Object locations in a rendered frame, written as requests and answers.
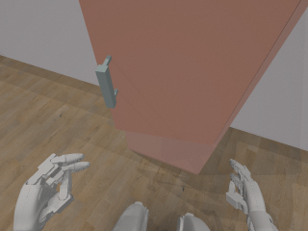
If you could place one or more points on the left robot thigh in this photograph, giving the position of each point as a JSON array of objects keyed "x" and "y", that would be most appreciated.
[{"x": 134, "y": 218}]

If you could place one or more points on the handle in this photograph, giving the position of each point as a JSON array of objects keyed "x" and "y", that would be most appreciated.
[{"x": 105, "y": 82}]

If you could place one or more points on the robot left hand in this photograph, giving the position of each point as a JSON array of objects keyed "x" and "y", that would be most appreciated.
[{"x": 30, "y": 213}]

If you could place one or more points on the cupboard door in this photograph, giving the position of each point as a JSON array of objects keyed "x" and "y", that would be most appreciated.
[{"x": 182, "y": 66}]

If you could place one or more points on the robot right hand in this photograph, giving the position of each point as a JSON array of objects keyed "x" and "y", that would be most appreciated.
[{"x": 249, "y": 198}]

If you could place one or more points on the right robot forearm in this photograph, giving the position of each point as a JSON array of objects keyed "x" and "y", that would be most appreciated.
[{"x": 260, "y": 221}]

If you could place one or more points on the robot thigh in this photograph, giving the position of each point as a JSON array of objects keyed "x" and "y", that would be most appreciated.
[
  {"x": 191, "y": 223},
  {"x": 134, "y": 218}
]

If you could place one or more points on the right robot thigh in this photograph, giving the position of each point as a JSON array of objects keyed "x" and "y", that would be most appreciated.
[{"x": 191, "y": 223}]

